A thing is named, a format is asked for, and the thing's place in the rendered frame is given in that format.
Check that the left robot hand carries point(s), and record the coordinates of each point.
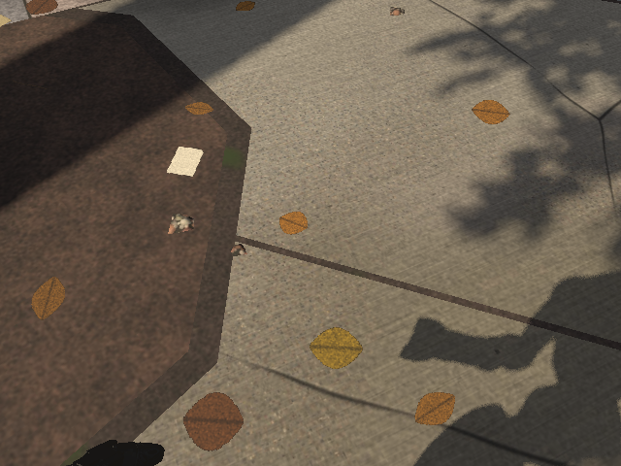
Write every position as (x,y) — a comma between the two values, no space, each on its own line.
(112,453)

